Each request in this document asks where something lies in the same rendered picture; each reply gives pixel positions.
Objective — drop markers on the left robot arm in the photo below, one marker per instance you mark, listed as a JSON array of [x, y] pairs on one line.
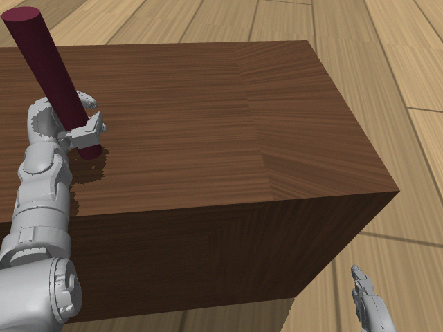
[[39, 288]]

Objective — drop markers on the left robot hand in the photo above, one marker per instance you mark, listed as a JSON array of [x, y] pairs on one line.
[[43, 125]]

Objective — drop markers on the right robot hand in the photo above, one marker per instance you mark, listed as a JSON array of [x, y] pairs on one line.
[[371, 310]]

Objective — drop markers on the can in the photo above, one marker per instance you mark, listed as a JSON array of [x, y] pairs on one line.
[[29, 31]]

